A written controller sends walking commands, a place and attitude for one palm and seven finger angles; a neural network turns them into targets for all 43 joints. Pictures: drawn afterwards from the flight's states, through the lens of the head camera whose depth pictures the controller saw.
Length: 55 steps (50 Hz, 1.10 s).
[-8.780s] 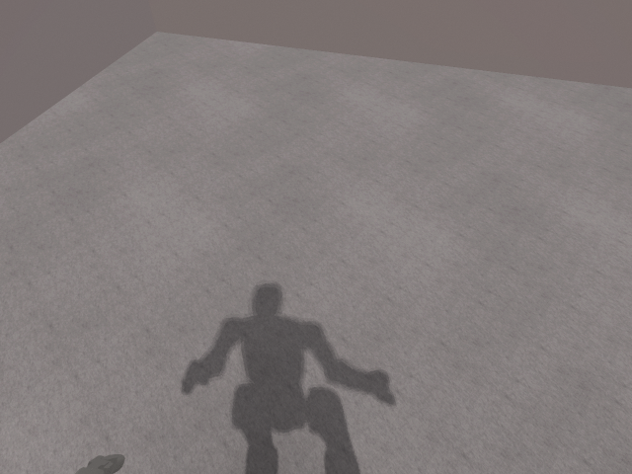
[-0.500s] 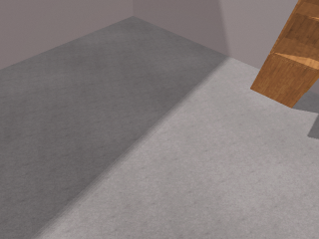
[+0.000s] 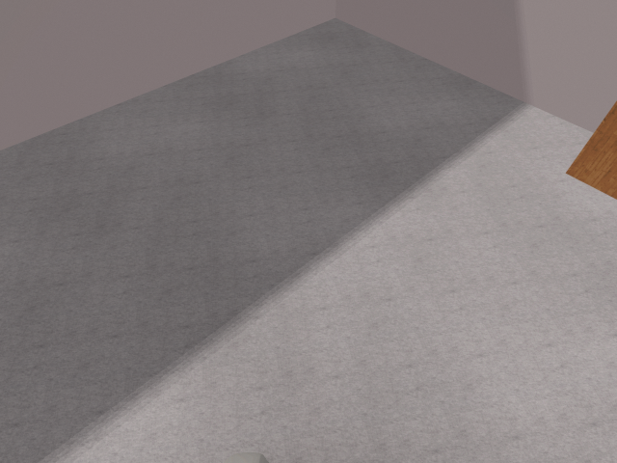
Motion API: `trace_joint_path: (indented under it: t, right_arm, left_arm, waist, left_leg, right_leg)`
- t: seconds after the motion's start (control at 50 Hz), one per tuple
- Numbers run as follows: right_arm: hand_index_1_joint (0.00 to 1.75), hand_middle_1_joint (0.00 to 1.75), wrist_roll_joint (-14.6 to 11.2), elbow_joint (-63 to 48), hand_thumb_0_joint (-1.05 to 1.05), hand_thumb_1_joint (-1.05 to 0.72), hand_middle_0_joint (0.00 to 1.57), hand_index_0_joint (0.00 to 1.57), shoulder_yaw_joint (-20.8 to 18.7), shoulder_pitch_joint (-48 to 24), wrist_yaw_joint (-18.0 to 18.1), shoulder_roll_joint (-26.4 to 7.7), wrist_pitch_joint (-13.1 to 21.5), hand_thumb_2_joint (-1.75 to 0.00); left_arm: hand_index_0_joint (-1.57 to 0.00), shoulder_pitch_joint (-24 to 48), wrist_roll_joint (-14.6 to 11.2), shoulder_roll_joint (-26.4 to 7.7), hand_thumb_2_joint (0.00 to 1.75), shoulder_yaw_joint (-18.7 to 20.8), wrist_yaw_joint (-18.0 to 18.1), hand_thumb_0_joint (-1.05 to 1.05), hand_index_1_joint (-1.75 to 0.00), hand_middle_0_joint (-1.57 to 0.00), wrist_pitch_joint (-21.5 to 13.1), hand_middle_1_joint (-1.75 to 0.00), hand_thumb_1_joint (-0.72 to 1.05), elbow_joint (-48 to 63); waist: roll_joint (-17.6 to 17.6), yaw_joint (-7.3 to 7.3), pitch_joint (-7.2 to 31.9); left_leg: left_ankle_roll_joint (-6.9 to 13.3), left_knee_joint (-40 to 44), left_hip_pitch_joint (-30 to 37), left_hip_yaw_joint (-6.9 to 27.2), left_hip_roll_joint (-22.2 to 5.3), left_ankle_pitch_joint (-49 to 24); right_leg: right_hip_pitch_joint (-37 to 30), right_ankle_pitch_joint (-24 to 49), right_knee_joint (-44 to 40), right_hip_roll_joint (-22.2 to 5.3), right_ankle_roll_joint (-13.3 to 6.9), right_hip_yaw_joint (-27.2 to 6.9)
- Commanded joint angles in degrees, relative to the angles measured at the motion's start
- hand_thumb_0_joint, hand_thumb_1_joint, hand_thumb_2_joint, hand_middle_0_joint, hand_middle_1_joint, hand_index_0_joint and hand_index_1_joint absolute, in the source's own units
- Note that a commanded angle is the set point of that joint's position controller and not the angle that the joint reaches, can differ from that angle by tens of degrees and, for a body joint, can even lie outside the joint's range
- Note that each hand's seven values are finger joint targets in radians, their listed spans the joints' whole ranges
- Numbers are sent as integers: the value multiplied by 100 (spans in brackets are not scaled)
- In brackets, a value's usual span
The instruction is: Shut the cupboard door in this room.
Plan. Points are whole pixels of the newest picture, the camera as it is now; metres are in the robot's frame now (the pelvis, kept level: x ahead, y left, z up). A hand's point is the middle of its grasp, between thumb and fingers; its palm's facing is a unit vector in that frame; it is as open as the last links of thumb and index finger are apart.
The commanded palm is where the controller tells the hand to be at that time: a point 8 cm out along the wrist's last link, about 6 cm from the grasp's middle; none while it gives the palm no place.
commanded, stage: turn or walk to find it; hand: left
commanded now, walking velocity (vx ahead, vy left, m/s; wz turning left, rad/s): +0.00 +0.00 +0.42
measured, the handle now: out of the picture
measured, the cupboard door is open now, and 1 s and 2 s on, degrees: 85 85 85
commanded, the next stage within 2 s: none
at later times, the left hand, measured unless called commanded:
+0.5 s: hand out of the picture +0.06 +0.25 -0.16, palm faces +0.19 -0.95 -0.25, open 7.4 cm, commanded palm none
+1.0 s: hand out of the picture -0.07 +0.18 -0.16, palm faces +0.43 -0.86 -0.27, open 7.4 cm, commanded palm none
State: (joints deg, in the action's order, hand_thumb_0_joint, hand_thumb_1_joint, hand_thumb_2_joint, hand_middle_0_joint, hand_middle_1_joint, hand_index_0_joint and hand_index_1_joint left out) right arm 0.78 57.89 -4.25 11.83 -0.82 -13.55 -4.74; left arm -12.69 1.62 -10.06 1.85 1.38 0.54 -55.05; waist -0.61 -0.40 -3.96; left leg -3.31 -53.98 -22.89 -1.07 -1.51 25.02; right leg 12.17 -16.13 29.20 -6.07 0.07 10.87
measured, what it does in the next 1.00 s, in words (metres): steps on the spot, turning left: left foot, then right foot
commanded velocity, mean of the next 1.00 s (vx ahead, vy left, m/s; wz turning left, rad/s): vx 0.00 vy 0.00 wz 0.42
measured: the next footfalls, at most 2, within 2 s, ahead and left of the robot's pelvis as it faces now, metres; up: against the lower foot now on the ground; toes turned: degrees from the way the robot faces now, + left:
left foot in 0.10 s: +0.02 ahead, +0.13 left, +0.00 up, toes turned +7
right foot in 0.62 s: +0.05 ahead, -0.09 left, +0.00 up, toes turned +11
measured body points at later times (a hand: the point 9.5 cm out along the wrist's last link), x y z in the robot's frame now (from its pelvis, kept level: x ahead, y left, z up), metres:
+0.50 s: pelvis -0.01 +0.03 +0.00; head +0.02 +0.04 +0.45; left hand +0.05 +0.30 -0.14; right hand +0.08 -0.20 -0.14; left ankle -0.02 +0.13 -0.74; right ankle +0.00 -0.11 -0.69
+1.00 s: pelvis -0.02 -0.01 +0.00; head +0.02 -0.02 +0.45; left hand -0.09 +0.22 -0.14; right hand +0.13 -0.23 -0.16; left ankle -0.12 +0.12 -0.68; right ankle +0.01 -0.10 -0.74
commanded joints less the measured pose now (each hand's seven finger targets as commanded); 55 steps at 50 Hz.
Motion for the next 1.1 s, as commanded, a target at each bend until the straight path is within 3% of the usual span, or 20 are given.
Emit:
trace_joint_path:
  t: [0.0, 0.04, 0.06, 0.08, 0.1, 0.12, 0.14, 0.18, 0.24, 0.46, 0.56, 0.58, 0.6, 0.62, 0.68, 0.72, 0.86, 1.0, 1.06, 1.08]
  right_arm:
    - [30, 30, -38, -570, 0, -90, 20, 20, 14, -428, 4, -241, 272, -90]
    - [30, 30, -21, -479, 0, -90, 20, 20, 23, -25, 23, -286, 324, -90]
    - [30, 30, -10, -414, 0, -90, 20, 20, -5, 203, 11, -465, 375, -90]
    - [30, 30, 37, -455, 0, -90, 20, 20, -125, 319, 22, -1000, 432, -90]
    - [30, 30, 27, -471, 0, -90, 20, 20, -199, 573, 40, -1401, 400, -90]
    - [30, 30, 47, -346, 0, -90, 20, 20, -203, 718, 140, -1298, 420, -90]
    - [30, 30, 53, -353, 0, -90, 20, 20, -161, 519, 196, -1174, 403, -90]
    - [30, 30, 51, -478, 0, -90, 20, 20, -50, 42, 213, -890, 442, -90]
    - [30, 30, 18, -486, 0, -90, 20, 20, -47, 119, 220, -835, 501, -90]
    - [30, 30, 77, -515, 0, -90, 20, 20, -155, 315, 183, -895, 400, -90]
    - [30, 30, 40, -651, 0, -90, 20, 20, -187, 48, 140, -874, 355, -90]
    - [30, 30, -4, -676, 0, -90, 20, 20, -172, 84, 114, -703, 370, -90]
    - [30, 30, -46, -751, 0, -90, 20, 20, -109, 208, 73, -335, 378, -90]
    - [30, 30, 18, -837, 0, -90, 20, 20, -159, 83, 99, -439, 309, -90]
    - [30, 30, 66, -550, 0, -90, 20, 20, -207, 156, 19, -505, 153, -90]
    - [30, 30, 67, -440, 0, -90, 20, 20, -175, 369, -14, -400, 137, -90]
    - [30, 30, 39, -525, 0, -90, 20, 20, -77, -241, 5, -378, 137, -90]
    - [30, 30, -52, -615, 0, -90, 20, 20, 43, -521, 25, -312, 251, -90]
    - [30, 30, -28, -513, 0, -90, 20, 20, 36, -105, 35, -464, 344, -90]
    - [30, 30, 6, -501, 0, -90, 20, 20, -51, 90, 33, -837, 411, -90]
  left_arm:
    - [-20, -342, 31, -1401, 90, 373, 49, 0, -30, -20, -69, -30, 90, 173]
    - [-20, -202, -13, -1431, 90, 393, 40, 0, -30, -20, -25, -30, 90, 198]
    - [-20, -168, -65, -1329, 90, 373, 27, 0, -30, -20, 16, -30, 90, 220]
    - [-20, -323, -107, -1010, 90, 338, 1, 0, -30, -20, 72, -30, 90, 367]
    - [-20, -27, -74, -726, 90, 214, -17, 0, -30, -20, 100, -30, 90, 571]
    - [-20, 284, -47, -764, 90, 218, 38, 0, -30, -20, 185, -30, 90, 571]
    - [-20, 443, -66, -792, 90, 249, 24, 0, -30, -20, 198, -30, 90, 516]
    - [-20, 271, -62, -794, 90, 274, -48, 0, -30, -20, 151, -30, 90, 340]
    - [-20, 179, -66, -807, 90, 259, -64, 0, -30, -20, 121, -30, 90, 263]
    - [-20, 635, -108, -671, 90, 201, -10, 0, -30, -20, 109, -30, 90, 591]
    - [-20, -49, -134, -760, 90, 229, 20, 0, -30, -20, 7, -30, 90, 476]
    - [-20, -240, -98, -967, 90, 269, 46, 0, -30, -20, -53, -30, 90, 462]
    - [-20, -338, -12, -1458, 90, 357, 96, 0, -30, -20, -117, -30, 90, 465]
    - [-20, -267, -42, -1606, 90, 366, 82, 0, -30, -20, -101, -30, 90, 554]
    - [-20, 449, -76, -1100, 90, 261, 57, 0, -30, -20, -100, -30, 90, 705]
    - [-20, 485, -67, -926, 90, 224, 57, 0, -30, -20, -147, -30, 90, 722]
    - [-20, -350, -19, -1115, 90, 278, 54, 0, -30, -20, -144, -30, 90, 370]
    - [-20, -485, 27, -1379, 90, 358, 41, 0, -30, -20, -71, -30, 90, 140]
    - [-20, -331, -44, -1363, 90, 372, 27, 0, -30, -20, -15, -30, 90, 111]
    - [-20, -394, -87, -1160, 90, 352, 8, 0, -30, -20, 22, -30, 90, 189]
  waist:
    - [1185, 311, 471]
    - [1068, 86, 614]
    - [553, -52, 747]
    - [-882, -82, 852]
    - [-1758, -231, 665]
    - [-1611, -376, 715]
    - [-1398, -280, 475]
    - [-860, -24, 389]
    - [-589, -19, 612]
    - [-760, -195, 558]
    - [-539, 144, 717]
    - [-84, 213, 807]
    - [1287, 219, 857]
    - [1611, 267, 663]
    - [708, -100, 12]
    - [835, -158, 92]
    - [977, 222, 306]
    - [1289, 320, 584]
    - [938, 10, 731]
    - [-90, -104, 937]
  left_leg:
    - [44, 1198, 68, -294, -1, 140]
    - [78, 2277, 750, -444, 35, -732]
    - [154, 3036, 1414, -273, -103, -1499]
    - [606, 3414, 2133, 1294, -1248, -2589]
    - [1129, 3643, 1949, 2131, -2139, -3694]
    - [1179, 3702, 1723, 2237, -2058, -3662]
    - [1192, 3665, 1565, 2040, -1846, -3417]
    - [1167, 3568, 1548, 1437, -1382, -3532]
    - [1176, 3504, 1889, 1194, -1205, -4063]
    - [1362, 3358, 1658, 1906, -1157, -3802]
    - [991, 2882, 662, 1949, -719, -3036]
    - [708, 2459, 180, 1681, -418, -2315]
    - [288, 1358, -816, 788, 345, -600]
    - [174, 209, -899, 534, 493, 808]
    - [146, -1461, -857, 642, 159, -67]
    - [30, -1568, -822, 466, 79, -459]
    - [-118, -576, -745, 164, -31, -74]
    - [37, 1203, 107, -257, 8, 178]
    - [164, 2925, 1311, -377, -37, -1186]
    - [420, 3409, 2180, 455, -710, -2146]
  right_leg:
    - [-697, 2514, -577, -1450, -803, -936]
    - [-472, 2307, -98, -1308, -471, -579]
    - [-50, 1836, 461, -1141, -181, -353]
    - [1169, 68, 1490, -487, 225, -70]
    - [1776, -2010, 2480, -84, 402, -243]
    - [1848, -1919, 3057, -72, 376, -823]
    - [1996, -1571, 3394, -84, 357, -992]
    - [1953, -848, 3591, -77, 397, -1002]
    - [1889, -609, 3481, -27, 478, -993]
    - [1269, -988, 1853, 263, 453, -992]
    - [-361, 298, -311, 400, 332, -822]
    - [-996, 629, -926, -33, 235, -1187]
    - [-1593, 1010, -1247, -1393, -229, -2546]
    - [-820, 1249, -1400, -2179, -816, -2965]
    - [204, 623, -1428, -1341, -706, -1940]
    - [18, 1255, -1283, -1086, -570, -1356]
    - [-784, 2354, -1010, -1294, -749, -1107]
    - [-934, 2976, -557, -1500, -839, -899]
    - [-304, 2356, 148, -1318, -344, -458]
    - [539, 1262, 1022, -907, 7, -127]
